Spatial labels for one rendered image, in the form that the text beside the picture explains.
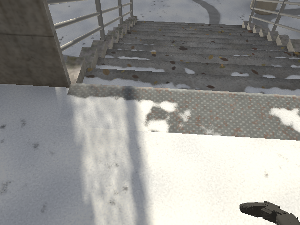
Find stairs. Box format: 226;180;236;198
82;21;300;96

